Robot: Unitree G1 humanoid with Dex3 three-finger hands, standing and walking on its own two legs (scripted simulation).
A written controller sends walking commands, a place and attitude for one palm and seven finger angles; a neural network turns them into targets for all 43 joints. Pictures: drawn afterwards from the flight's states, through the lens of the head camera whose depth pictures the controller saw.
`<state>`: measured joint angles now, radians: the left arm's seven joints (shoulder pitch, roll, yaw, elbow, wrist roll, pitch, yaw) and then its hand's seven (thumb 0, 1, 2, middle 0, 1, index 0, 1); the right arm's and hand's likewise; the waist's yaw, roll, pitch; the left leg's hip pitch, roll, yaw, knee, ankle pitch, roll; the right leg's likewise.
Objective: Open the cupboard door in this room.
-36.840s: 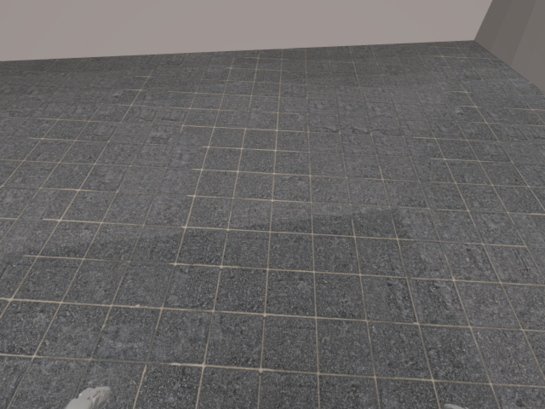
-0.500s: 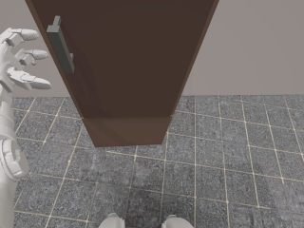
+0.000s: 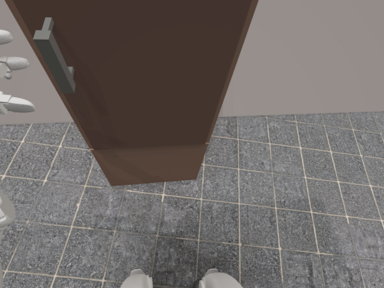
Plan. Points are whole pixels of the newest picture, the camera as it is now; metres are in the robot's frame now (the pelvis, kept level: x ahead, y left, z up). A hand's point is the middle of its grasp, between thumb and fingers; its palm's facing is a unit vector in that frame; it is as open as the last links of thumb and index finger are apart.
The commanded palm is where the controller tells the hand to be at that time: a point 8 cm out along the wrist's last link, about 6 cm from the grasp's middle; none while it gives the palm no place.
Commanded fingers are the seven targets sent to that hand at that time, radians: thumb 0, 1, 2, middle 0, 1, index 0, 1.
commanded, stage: slide the fingers in behind the handle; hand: left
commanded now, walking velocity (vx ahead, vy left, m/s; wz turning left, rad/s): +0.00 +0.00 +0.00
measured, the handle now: (59, 57) +0.54 +0.22 +0.12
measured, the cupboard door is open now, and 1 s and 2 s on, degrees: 0 0 0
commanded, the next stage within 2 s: close the thumb around the handle in 1.62 s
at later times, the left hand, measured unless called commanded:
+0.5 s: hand (32, 78) +0.49 +0.26 +0.12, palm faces +0.02 -1.00 +0.02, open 14.0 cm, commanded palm +0.47 +0.31 +0.12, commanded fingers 0.00 -0.50 0.30 -0.30 -1.20 -0.30 -1.20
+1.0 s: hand (51, 77) +0.49 +0.23 +0.12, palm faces +0.03 -1.00 +0.00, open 14.0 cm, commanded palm +0.47 +0.27 +0.12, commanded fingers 0.00 -0.50 0.30 -0.30 -1.20 -0.30 -1.20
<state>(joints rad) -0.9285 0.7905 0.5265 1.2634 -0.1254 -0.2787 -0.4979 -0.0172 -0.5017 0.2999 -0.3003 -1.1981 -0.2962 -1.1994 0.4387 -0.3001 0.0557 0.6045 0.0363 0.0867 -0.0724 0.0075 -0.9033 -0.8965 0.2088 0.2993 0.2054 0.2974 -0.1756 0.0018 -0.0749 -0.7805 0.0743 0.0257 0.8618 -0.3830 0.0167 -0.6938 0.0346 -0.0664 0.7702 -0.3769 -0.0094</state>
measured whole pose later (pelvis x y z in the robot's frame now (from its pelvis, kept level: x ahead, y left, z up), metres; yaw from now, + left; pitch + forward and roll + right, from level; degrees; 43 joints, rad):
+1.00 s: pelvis +0.00 +0.00 +0.00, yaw +1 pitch +16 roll -3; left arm -0.92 0.59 0.40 1.18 -0.12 -0.29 -0.33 -0.02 -0.50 0.30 -0.30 -1.20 -0.30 -1.21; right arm 0.42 -0.29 0.04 0.63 0.02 0.05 -0.04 0.01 -0.90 -0.90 0.21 0.30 0.20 0.30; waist -0.16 0.02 -0.08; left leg -0.76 0.06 0.02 0.86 -0.38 0.02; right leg -0.67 0.02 -0.07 0.78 -0.39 -0.01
